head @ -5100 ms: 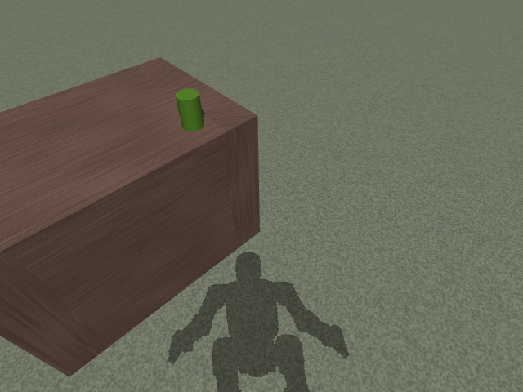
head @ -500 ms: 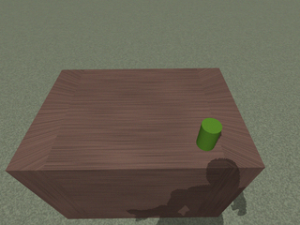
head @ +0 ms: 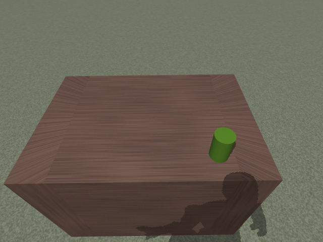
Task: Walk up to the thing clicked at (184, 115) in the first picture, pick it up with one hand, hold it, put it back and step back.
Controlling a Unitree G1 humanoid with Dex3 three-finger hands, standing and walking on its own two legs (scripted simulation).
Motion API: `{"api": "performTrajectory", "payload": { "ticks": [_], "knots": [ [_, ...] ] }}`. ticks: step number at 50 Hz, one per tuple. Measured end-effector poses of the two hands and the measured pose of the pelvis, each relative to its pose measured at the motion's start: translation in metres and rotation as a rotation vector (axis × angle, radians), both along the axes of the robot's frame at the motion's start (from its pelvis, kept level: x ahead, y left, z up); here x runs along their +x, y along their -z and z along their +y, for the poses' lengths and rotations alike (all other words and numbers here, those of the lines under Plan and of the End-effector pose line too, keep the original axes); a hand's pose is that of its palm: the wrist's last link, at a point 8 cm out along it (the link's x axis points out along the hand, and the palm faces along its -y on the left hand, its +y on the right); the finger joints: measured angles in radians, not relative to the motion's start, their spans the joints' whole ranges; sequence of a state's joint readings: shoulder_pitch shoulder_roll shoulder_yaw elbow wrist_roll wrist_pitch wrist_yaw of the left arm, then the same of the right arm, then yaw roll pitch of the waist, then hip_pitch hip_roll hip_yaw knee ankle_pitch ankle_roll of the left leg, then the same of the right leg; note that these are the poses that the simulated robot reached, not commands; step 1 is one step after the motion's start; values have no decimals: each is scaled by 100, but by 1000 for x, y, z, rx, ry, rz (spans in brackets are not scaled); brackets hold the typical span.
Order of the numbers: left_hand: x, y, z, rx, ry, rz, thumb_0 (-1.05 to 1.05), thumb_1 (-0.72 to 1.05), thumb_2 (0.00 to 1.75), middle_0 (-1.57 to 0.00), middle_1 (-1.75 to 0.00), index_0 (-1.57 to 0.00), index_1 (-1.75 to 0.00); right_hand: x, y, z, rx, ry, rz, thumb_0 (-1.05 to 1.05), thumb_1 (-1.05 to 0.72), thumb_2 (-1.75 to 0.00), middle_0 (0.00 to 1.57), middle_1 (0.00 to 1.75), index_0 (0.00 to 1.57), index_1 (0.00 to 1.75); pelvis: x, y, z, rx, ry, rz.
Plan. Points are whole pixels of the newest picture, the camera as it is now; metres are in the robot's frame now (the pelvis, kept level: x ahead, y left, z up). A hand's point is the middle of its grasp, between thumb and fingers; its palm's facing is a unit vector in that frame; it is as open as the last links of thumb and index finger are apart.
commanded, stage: stand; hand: right
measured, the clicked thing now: (221, 145) +0.45 -0.20 -0.08
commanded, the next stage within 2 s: rise first in 1.16 s
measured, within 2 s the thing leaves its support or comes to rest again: neither
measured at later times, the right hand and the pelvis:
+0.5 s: hand out of the picture +0.07 -0.25 -0.16, palm faces -0.02 +0.94 -0.33, open 7.4 cm; pelvis +0.01 +0.00 +0.00, yaw +0 degrees
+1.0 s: hand out of the picture +0.09 -0.25 -0.16, palm faces -0.02 +0.94 -0.33, open 7.4 cm; pelvis +0.01 +0.00 +0.00, yaw +0 degrees
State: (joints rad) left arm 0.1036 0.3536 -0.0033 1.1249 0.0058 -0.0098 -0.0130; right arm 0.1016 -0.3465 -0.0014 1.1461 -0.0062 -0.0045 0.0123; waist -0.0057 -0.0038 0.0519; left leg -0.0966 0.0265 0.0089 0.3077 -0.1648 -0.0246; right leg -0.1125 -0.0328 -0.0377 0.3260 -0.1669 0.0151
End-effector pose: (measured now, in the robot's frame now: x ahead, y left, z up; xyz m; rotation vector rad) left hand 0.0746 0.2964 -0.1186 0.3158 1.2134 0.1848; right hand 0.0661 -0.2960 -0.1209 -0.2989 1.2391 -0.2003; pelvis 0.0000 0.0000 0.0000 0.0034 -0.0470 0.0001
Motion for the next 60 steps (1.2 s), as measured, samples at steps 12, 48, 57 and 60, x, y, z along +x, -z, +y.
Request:
{"api": "performTrajectory", "payload": {
  "ticks": [12, 48, 57, 60],
  "knots": [
    [1, 0, 0, 1, 5, 4, 0, 90, 90, -20, -30, -20, -30, -1, 0, 0, -1, -1, 4, 1, -91, -89, 20, 30, 20, 30, 1, 0, 0, 1, 1, 5],
    [10, 1, 1, 2, 3, 12, 0, 90, 90, -20, -30, -20, -30, 14, 0, 2, -3, -10, 0, 1, -91, -89, 20, 30, 20, 30, 12, 0, 2, 1, 3, 14],
    [9, 2, 1, 0, 0, 20, 0, 90, 90, -20, -30, -20, -30, 14, 0, 2, -4, -8, 7, 1, -91, -89, 20, 30, 20, 30, 14, 0, 2, 1, 4, 14],
    [10, 2, 1, 0, -1, 20, 0, 90, 90, -20, -30, -20, -30, 14, 0, 2, -5, -7, 6, 1, -91, -89, 20, 30, 20, 30, 14, 0, 2, 0, 3, 13]
  ]
}}
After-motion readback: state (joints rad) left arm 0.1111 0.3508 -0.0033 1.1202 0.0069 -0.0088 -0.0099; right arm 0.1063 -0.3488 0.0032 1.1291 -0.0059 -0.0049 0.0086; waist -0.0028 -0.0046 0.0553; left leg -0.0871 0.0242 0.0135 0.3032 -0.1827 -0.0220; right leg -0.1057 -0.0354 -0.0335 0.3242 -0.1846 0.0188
